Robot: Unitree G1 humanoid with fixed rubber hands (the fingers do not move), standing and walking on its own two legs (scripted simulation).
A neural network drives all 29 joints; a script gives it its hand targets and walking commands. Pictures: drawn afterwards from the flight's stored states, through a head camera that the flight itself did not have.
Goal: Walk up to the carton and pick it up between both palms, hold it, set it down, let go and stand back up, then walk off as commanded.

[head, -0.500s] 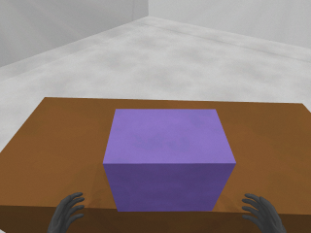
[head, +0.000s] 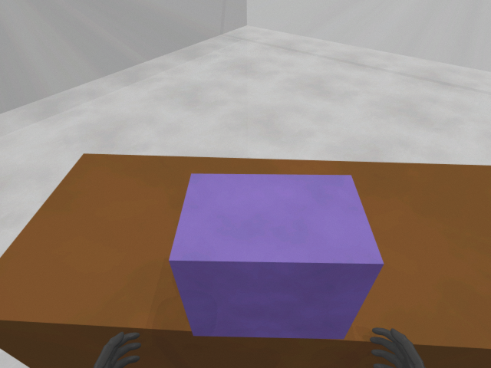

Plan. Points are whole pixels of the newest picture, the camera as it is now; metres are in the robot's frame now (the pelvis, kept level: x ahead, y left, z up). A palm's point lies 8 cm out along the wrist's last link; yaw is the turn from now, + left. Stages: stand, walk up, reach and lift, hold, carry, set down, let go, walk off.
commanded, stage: set down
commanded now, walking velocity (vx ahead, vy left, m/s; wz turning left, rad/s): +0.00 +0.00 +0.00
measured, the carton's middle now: (269, 258) +0.34 -0.02 +0.01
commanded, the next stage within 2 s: let go in 0.50 s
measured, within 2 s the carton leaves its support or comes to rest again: neither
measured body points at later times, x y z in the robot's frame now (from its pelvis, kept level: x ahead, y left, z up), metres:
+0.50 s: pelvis -0.02 -0.01 +0.00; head -0.03 +0.00 +0.45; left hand +0.15 +0.22 -0.08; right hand +0.16 -0.23 -0.06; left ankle -0.02 +0.12 -0.75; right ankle -0.02 -0.13 -0.75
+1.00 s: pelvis -0.02 +0.00 +0.00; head -0.04 +0.01 +0.45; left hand +0.15 +0.22 -0.09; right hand +0.16 -0.23 -0.06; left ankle -0.02 +0.12 -0.75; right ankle -0.02 -0.13 -0.75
